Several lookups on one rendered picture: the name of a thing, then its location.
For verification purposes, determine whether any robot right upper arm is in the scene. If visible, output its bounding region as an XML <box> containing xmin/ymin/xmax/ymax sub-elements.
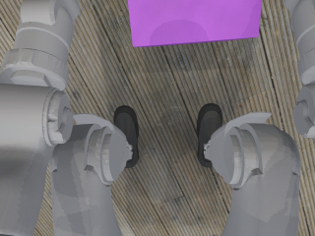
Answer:
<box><xmin>292</xmin><ymin>81</ymin><xmax>315</xmax><ymax>143</ymax></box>

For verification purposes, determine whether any left robot shin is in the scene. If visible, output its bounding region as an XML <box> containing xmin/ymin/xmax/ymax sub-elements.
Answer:
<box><xmin>48</xmin><ymin>113</ymin><xmax>133</xmax><ymax>174</ymax></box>

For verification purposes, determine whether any right robot forearm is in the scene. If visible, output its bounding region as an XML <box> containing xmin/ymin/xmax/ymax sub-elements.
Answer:
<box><xmin>283</xmin><ymin>0</ymin><xmax>315</xmax><ymax>85</ymax></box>

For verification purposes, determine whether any left robot forearm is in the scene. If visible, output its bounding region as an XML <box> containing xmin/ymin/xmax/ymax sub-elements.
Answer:
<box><xmin>0</xmin><ymin>0</ymin><xmax>81</xmax><ymax>91</ymax></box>

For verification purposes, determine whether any carton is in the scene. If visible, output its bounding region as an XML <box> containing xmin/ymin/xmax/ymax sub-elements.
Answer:
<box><xmin>127</xmin><ymin>0</ymin><xmax>262</xmax><ymax>47</ymax></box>

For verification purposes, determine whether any robot left upper arm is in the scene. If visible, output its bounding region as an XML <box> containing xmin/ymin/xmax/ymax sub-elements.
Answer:
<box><xmin>0</xmin><ymin>84</ymin><xmax>74</xmax><ymax>236</ymax></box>

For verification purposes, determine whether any robot right foot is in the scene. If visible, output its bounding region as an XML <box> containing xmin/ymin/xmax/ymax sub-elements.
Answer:
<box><xmin>196</xmin><ymin>103</ymin><xmax>222</xmax><ymax>168</ymax></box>

